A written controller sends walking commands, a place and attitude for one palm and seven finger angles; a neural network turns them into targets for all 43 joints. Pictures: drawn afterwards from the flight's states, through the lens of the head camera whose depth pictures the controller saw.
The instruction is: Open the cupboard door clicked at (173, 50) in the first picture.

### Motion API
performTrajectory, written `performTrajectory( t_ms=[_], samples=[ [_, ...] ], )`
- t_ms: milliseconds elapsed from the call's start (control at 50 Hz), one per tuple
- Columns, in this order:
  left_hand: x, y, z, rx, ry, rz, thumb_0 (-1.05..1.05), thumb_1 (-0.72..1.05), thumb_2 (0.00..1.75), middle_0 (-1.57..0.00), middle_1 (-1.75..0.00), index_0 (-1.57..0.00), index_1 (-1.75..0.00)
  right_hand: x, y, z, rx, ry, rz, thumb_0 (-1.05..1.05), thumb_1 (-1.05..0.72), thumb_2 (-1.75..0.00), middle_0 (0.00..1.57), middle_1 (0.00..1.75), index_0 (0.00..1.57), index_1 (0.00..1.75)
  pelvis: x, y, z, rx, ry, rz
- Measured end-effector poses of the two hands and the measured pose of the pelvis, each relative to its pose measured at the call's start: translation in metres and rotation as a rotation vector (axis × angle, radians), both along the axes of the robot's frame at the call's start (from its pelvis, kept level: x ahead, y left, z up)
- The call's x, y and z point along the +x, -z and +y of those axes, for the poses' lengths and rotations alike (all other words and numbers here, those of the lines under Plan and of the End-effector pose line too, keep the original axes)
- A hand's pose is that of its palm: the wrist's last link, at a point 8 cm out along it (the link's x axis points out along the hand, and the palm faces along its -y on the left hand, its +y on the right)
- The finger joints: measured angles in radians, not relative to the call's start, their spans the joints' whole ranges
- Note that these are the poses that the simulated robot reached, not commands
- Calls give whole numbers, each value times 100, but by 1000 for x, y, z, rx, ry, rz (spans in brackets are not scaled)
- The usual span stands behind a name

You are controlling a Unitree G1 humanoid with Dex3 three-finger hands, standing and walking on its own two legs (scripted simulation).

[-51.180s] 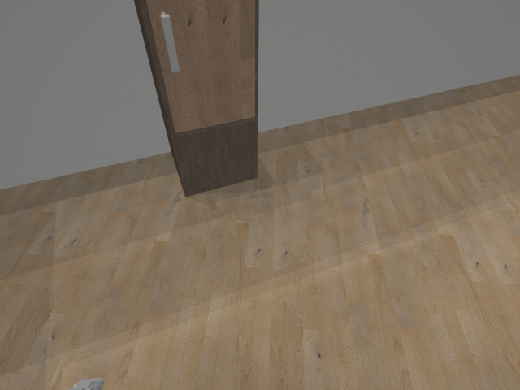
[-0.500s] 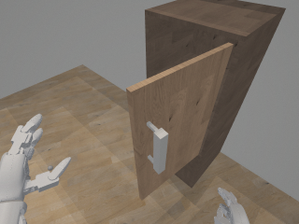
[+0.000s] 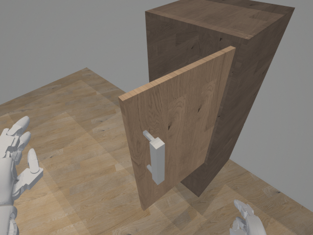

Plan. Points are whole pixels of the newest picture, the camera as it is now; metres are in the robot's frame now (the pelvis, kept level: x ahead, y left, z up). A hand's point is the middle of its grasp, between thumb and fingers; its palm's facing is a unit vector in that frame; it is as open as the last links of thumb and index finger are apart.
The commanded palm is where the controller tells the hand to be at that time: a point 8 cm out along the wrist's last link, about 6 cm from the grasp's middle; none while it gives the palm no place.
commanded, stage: draw the hand back to the body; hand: left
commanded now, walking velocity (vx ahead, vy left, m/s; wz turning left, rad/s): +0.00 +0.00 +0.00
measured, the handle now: (152, 157) +0.31 +0.06 +0.04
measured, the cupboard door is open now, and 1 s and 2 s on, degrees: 82 82 82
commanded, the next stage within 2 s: step back with the hand held close in 0.04 s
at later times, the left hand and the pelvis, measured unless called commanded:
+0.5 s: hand (42, 177) +0.18 +0.25 +0.14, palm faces +0.32 -0.81 -0.49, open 7.4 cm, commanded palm +0.12 +0.30 +0.17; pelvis -0.03 +0.00 +0.00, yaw -1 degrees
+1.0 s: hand out of the picture +0.06 +0.29 +0.15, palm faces +0.45 -0.78 -0.43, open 7.4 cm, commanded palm +0.00 +0.34 +0.17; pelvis -0.13 +0.03 -0.01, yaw +2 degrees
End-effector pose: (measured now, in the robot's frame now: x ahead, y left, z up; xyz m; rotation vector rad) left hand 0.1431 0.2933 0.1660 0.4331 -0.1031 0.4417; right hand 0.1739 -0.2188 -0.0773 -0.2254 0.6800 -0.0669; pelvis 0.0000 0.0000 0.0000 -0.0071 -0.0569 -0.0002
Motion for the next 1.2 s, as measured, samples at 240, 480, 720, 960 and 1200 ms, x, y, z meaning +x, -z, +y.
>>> performTrajectory(
  t_ms=[240, 480, 720, 960, 1200],
  samples=[
    [0, -10, -8, 45, -13, -23, 1, 89, 90, -21, -30, -21, -30, 3, 3, -13, 19, 5, 7, 1, -90, -90, 20, 30, 21, 30, -3, 0, -13, -7, -9, 5],
    [-1, 5, -4, 91, 98, 71, 1, 89, 90, -21, -30, -21, -30, -33, -1, -32, -42, 133, 94, 1, -90, -90, 20, 30, 21, 30, -25, 1, -1, -13, 20, 54],
    [-49, -10, 26, 164, 121, -55, 1, 89, 90, -21, -30, -22, -30, -85, -10, -2, -64, 133, 41, 1, -90, -90, 20, 30, 20, 30, -73, 8, 24, -21, 24, 43],
    [-122, -2, 34, 131, 18, -85, 1, 89, 90, -21, -30, -21, -30, -134, 17, 25, -22, 21, 99, 1, -90, -90, 20, 30, 21, 30, -123, 15, 27, -38, -41, 58],
    [-150, -18, 60, 159, 74, -161, 1, 89, 90, -21, -30, -22, -30, -176, -8, 41, -63, 41, 24, 1, -90, -90, 20, 30, 21, 30, -176, 7, 45, -48, -7, 61]
  ],
)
